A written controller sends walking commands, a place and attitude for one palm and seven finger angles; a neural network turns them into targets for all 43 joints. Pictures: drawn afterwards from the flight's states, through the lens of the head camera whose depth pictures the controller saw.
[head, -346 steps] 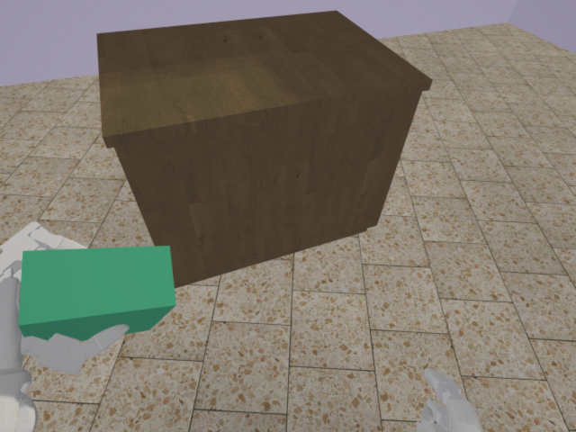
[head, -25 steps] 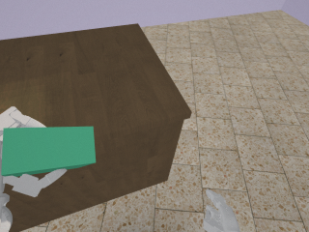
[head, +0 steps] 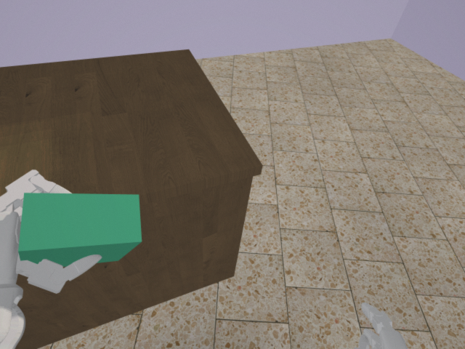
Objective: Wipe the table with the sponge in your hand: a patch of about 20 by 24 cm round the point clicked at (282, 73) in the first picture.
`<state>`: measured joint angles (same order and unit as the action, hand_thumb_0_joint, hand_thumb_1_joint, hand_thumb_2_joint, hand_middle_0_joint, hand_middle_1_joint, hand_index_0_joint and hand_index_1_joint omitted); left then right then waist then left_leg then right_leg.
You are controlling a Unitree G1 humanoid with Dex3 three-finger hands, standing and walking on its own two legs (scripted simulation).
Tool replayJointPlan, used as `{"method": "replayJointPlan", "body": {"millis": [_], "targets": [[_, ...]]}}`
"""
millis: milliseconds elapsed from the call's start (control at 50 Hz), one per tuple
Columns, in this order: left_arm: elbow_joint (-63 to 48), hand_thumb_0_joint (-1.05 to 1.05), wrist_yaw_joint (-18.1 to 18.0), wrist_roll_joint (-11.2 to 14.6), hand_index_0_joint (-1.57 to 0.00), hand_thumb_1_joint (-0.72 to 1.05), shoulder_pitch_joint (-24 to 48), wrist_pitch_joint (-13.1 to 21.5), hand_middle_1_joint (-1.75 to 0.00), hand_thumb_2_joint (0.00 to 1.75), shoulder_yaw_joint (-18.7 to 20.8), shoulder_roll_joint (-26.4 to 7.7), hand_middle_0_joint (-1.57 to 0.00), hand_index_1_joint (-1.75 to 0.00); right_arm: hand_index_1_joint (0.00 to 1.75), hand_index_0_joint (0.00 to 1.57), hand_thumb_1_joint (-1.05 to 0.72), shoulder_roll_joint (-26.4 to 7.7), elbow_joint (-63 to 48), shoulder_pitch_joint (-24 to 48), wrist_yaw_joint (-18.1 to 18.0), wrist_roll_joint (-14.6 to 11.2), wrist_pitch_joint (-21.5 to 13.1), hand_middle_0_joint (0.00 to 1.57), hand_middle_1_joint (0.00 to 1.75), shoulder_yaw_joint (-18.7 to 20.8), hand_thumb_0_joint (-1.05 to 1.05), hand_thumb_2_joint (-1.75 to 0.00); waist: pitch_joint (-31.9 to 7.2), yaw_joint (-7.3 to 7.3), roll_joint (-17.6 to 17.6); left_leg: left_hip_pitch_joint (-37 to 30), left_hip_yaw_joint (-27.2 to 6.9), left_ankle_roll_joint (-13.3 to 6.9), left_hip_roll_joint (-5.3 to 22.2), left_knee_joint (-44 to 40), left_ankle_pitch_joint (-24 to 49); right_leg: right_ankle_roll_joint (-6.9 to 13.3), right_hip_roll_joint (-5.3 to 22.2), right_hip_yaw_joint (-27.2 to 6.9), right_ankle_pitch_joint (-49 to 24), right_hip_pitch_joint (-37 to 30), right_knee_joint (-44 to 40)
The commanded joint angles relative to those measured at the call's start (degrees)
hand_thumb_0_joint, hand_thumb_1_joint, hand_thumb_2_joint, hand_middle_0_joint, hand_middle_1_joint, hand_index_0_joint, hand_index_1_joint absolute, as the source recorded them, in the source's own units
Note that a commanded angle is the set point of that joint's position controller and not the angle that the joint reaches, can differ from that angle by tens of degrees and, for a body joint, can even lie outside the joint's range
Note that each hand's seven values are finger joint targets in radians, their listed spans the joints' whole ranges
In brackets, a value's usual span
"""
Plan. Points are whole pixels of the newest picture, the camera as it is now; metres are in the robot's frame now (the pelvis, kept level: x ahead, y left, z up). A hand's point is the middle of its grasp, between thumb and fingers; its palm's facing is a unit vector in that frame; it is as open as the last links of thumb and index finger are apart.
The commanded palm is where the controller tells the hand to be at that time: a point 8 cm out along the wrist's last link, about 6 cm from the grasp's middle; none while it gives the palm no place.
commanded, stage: come to a stop and stand still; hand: left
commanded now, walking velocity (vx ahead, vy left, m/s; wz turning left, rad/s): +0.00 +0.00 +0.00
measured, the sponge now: (96, 232) +0.23 +0.22 +0.13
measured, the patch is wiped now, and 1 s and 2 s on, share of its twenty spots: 0.00 0.00 0.00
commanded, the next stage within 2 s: look again from close up in 0.80 s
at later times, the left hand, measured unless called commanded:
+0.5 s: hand (35, 188) +0.27 +0.30 +0.17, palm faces +0.38 -0.84 -0.38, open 10.1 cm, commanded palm +0.20 +0.34 +0.18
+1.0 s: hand (37, 193) +0.26 +0.29 +0.17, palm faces +0.40 -0.84 -0.37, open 10.1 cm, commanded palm +0.20 +0.33 +0.18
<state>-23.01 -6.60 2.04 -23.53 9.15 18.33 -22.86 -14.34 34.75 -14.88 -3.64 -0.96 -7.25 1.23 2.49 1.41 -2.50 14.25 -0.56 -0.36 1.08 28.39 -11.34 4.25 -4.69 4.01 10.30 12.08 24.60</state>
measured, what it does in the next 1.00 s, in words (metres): shifts its weight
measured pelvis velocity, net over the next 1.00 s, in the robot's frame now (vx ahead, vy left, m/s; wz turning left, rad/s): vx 0.04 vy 0.04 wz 0.01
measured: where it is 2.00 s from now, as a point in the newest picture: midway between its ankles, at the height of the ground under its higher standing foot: outside the picture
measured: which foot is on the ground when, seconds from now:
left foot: down 0.00-1.00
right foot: down 0.00-1.00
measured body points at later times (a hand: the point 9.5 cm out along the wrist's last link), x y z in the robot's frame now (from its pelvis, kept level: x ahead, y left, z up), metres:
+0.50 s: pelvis +0.04 +0.05 +0.01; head +0.07 +0.08 +0.45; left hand +0.24 +0.34 +0.19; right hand +0.22 -0.16 -0.07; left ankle +0.05 +0.12 -0.74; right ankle +0.04 -0.06 -0.74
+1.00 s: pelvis +0.04 +0.04 +0.01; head +0.05 +0.05 +0.46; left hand +0.23 +0.34 +0.19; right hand +0.23 -0.18 -0.07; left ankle +0.05 +0.12 -0.74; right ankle +0.04 -0.06 -0.74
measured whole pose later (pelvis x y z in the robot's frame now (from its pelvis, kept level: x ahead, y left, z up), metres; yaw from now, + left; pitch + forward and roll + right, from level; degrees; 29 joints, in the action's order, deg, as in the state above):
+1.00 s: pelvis +0.04 +0.04 +0.01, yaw +1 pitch -1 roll -1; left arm -25.7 -6.6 2.7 -24.5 9.8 18.7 -20.9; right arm -11.7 33.4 -11.9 -2.5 -0.4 -4.8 -1.3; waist 0.8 1.6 0.1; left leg 11.2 -0.3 -3.2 -2.8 25.0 -13.2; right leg 1.2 -1.4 2.7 12.2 9.2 21.9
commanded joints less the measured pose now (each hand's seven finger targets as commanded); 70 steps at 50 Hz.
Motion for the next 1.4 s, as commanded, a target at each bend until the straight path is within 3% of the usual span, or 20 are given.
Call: {"method": "replayJointPlan", "body": {"millis": [0, 80, 140, 180, 220, 260, 280, 340, 380, 480, 560, 800, 900, 940, 1040, 1160, 1180, 1260, 1320, 1380], "targets": [[-14.98, 0.00, -1.34, 0.17, -1.20, 0.10, 13.92, 6.58, -1.60, 1.30, 6.42, -9.17, -1.20, -1.60, 0.30, 0.20, -0.90, -5.02, -9.07, 6.42, 0.30, 0.80, -4.73, 0.20, 0.30, 0.96, 0.00, -0.90, -3.11, -0.57, 8.43, -5.03, -0.18, -1.84, -0.91, -3.14, -9.79, -3.64, 10.14, -12.45, 19.90, 5.84, -14.14], [-10.00, 0.00, -0.18, 0.24, -1.20, 0.10, 6.14, 5.97, -1.60, 1.30, 2.73, -4.80, -1.20, -1.60, 0.30, 0.20, -0.90, -4.86, -9.07, 6.42, 1.14, 0.92, -4.96, 0.20, 0.30, 0.24, 0.00, -0.90, -2.55, -0.31, 7.01, -1.43, -3.66, -1.70, 0.58, -9.95, -12.31, -3.56, 6.75, -8.03, 17.11, 2.94, -11.11], [-7.30, 0.00, 0.03, 0.07, -1.20, 0.10, 3.47, 5.44, -1.60, 1.30, 4.68, -6.38, -1.20, -1.60, 0.30, 0.20, -0.90, -5.18, -9.59, 6.70, 1.22, 0.68, -4.31, 0.20, 0.30, 0.08, 0.00, -0.90, -0.95, 0.05, 3.36, 4.23, -5.58, -1.75, 1.53, -13.18, -16.17, -3.86, 5.50, -7.36, 15.61, 0.14, -10.14], [-7.52, 0.00, 0.09, 0.19, -1.20, 0.10, 3.51, 5.45, -1.60, 1.30, 6.45, -7.63, -1.20, -1.60, 0.30, 0.20, -0.90, -4.77, -9.61, 7.15, 1.08, 0.82, -3.84, 0.20, 0.30, -0.22, 0.00, -0.90, -2.63, 0.01, 3.12, 3.46, -6.76, -1.74, 2.47, -15.08, -13.05, -3.63, 4.61, -5.94, 9.67, -1.92, -7.64], [-9.81, 0.00, 0.18, 0.21, -1.20, 0.10, 5.60, 5.74, -1.60, 1.30, 7.77, -8.82, -1.20, -1.60, 0.30, 0.20, -0.90, -4.77, -9.90, 7.45, 0.97, 0.98, -3.50, 0.20, 0.30, -0.17, 0.00, -0.90, -4.92, 0.02, 3.56, 2.79, -6.52, -1.76, 2.63, -14.46, -8.19, -3.65, 4.69, -5.82, 4.79, -4.81, -6.56], [-13.31, 0.00, 0.18, 0.09, -1.20, 0.10, 8.02, 5.99, -1.60, 1.30, 9.06, -10.63, -1.20, -1.60, 0.30, 0.20, -0.90, -4.52, -10.19, 8.53, 0.79, 1.37, -3.74, 0.20, 0.30, -0.68, 0.00, -0.90, -6.33, 0.20, 6.84, 2.03, -7.41, -1.67, 3.22, -15.77, -6.99, -3.58, 4.61, -5.19, 2.41, -5.87, -4.40], [-14.23, 0.00, 0.31, 0.02, -1.20, 0.10, 8.49, 6.21, -1.60, 1.30, 7.92, -9.28, -1.20, -1.60, 0.30, 0.20, -0.90, -4.37, -10.22, 8.38, 0.77, 1.39, -4.01, 0.20, 0.30, -0.70, 0.00, -0.90, -6.62, 0.26, 8.17, 2.51, -8.16, -1.81, 3.77, -16.29, -7.52, -3.58, 4.40, -4.98, 1.58, -6.80, -3.33], [-17.60, 0.00, 0.24, -0.11, -1.20, 0.10, 9.38, 6.54, -1.60, 1.30, 6.83, -8.79, -1.20, -1.60, 0.30, 0.20, -0.90, -4.25, -10.24, 8.18, 1.06, 1.42, -4.83, 0.20, 0.30, -0.54, 0.00, -0.90, -9.40, 0.45, 7.07, -0.89, -6.33, -1.58, 2.93, -12.54, 1.03, -3.18, 5.31, -5.09, -4.72, -8.34, -3.15], [-19.15, 0.00, 0.07, -0.11, -1.20, 0.10, 9.64, 6.50, -1.60, 1.30, 6.41, -8.39, -1.20, -1.60, 0.30, 0.20, -0.90, -4.28, -9.75, 7.81, 1.18, 1.65, -5.15, 0.20, 0.30, -0.35, 0.00, -0.90, -11.66, 0.33, 8.75, -4.92, -5.52, -0.26, 2.55, -10.36, 10.18, -3.02, 5.33, -4.24, -8.12, -7.53, -1.70], [-15.94, 0.00, -0.09, 0.21, -1.20, 0.10, 4.28, 5.30, -1.60, 1.30, 6.38, -7.00, -1.20, -1.60, 0.30, 0.20, -0.90, -4.41, -9.09, 6.86, 1.58, 1.31, -3.95, 0.20, 0.30, 0.31, 0.00, -0.90, -13.99, 0.14, 7.61, -10.33, -4.65, 2.44, 2.76, -5.91, 28.88, -2.85, 5.54, -3.15, -13.37, -5.86, -0.38], [-14.03, 0.00, 0.04, 0.65, -1.20, 0.10, 1.08, 4.26, -1.60, 1.30, 8.00, -7.93, -1.20, -1.60, 0.30, 0.20, -0.90, -4.35, -9.70, 7.61, 1.52, 0.90, -2.08, 0.20, 0.30, 0.44, 0.00, -0.90, -12.32, 0.11, 6.88, -10.16, -4.73, 3.40, 3.39, -5.42, 32.70, -2.71, 5.63, -2.66, -12.42, -4.41, -0.24], [-18.81, 0.00, -0.54, 1.32, -1.20, 0.10, 3.85, 4.34, -1.60, 1.30, 7.30, -8.26, -1.20, -1.60, 0.30, 0.20, -0.90, -4.65, -11.26, 8.08, 0.91, 0.76, -0.89, 0.20, 0.30, 0.52, 0.00, -0.90, -12.49, -0.06, 8.59, -6.24, -4.41, 2.29, 3.01, -5.62, 24.41, -2.25, 6.73, -3.95, -14.13, -8.46, -0.99], [-14.29, 0.00, -0.81, 1.21, -1.20, 0.10, 3.72, 3.98, -1.60, 1.30, 6.32, -6.92, -1.20, -1.60, 0.30, 0.20, -0.90, -4.70, -10.63, 8.20, 0.69, 0.66, -0.88, 0.20, 0.30, 0.49, 0.00, -0.90, -9.35, -0.03, 7.15, -2.48, -5.09, 0.97, 2.72, -8.36, 11.01, -2.45, 7.30, -5.12, -8.76, -8.18, -3.54], [-12.44, 0.00, -0.77, 1.25, -1.20, 0.10, 3.93, 3.94, -1.60, 1.30, 5.91, -6.41, -1.20, -1.60, 0.30, 0.20, -0.90, -4.59, -10.40, 8.35, 0.58, 0.61, -0.91, 0.20, 0.30, 0.46, 0.00, -0.90, -7.98, -0.14, 4.40, -1.02, -5.12, -0.05, 2.28, -8.91, 4.55, -2.41, 8.00, -6.16, -6.55, -7.60, -5.25], [-11.74, 0.00, -0.86, 0.87, -1.20, 0.10, 5.42, 3.98, -1.60, 1.30, 5.28, -6.41, -1.20, -1.60, 0.30, 0.20, -0.90, -4.77, -10.11, 8.90, 0.48, 0.70, -0.99, 0.20, 0.30, 0.38, 0.00, -0.90, -5.84, -0.28, 4.04, 0.49, -5.09, -1.09, 1.63, -9.73, -2.13, -2.33, 8.43, -7.38, -0.61, -5.87, -8.02], [-14.52, 0.00, -1.28, 0.66, -1.20, 0.10, 5.95, 4.15, -1.60, 1.30, 7.19, -8.78, -1.20, -1.60, 0.30, 0.20, -0.90, -4.89, -9.88, 9.48, 0.43, 0.69, -1.41, 0.20, 0.30, 0.49, 0.00, -0.90, -7.32, -0.14, 4.85, -0.81, -4.72, -1.30, 1.29, -8.83, -0.05, -2.33, 8.68, -7.43, -1.15, -6.19, -8.34], [-14.56, 0.00, -1.18, 0.80, -1.20, 0.10, 5.47, 4.21, -1.60, 1.30, 6.00, -7.22, -1.20, -1.60, 0.30, 0.20, -0.90, -4.70, -9.81, 8.92, 0.52, 0.74, -1.42, 0.20, 0.30, 0.40, 0.00, -0.90, -7.83, -0.27, 5.05, -0.89, -4.80, -1.22, 1.31, -8.97, 1.16, -2.30, 8.39, -6.93, -2.13, -6.96, -7.60], [-14.66, 0.00, -1.38, 0.91, -1.20, 0.10, 3.56, 4.10, -1.60, 1.30, 7.12, -8.21, -1.20, -1.60, 0.30, 0.20, -0.90, -5.00, -9.70, 8.95, 0.61, 0.50, -1.62, 0.20, 0.30, 0.72, 0.00, -0.90, -8.03, -0.17, 6.69, -1.54, -4.71, -1.14, 1.47, -8.42, 3.74, -2.32, 8.53, -6.93, -4.70, -7.02, -7.04], [-13.69, 0.00, -1.14, 0.93, -1.20, 0.10, 2.35, 4.30, -1.60, 1.30, 6.49, -7.32, -1.20, -1.60, 0.30, 0.20, -0.90, -5.23, -9.67, 8.19, 1.05, 0.57, -1.50, 0.20, 0.30, 1.19, 0.00, -0.90, -8.55, -0.34, 4.83, 0.58, -4.32, -1.80, 1.13, -6.30, 1.86, -2.04, 9.93, -7.98, -3.08, -8.30, -6.80], [-12.97, 0.00, -1.09, 1.09, -1.20, 0.10, 1.24, 4.17, -1.60, 1.30, 5.96, -6.93, -1.20, -1.60, 0.30, 0.20, -0.90, -5.16, -9.49, 7.73, 1.24, 0.53, -1.05, 0.20, 0.30, 1.46, 0.00, -0.90, -7.65, -0.75, 2.44, 1.07, -3.54, -2.38, 0.34, -2.85, -2.75, -0.70, 12.58, -10.53, 4.33, -5.07, -7.85]]}}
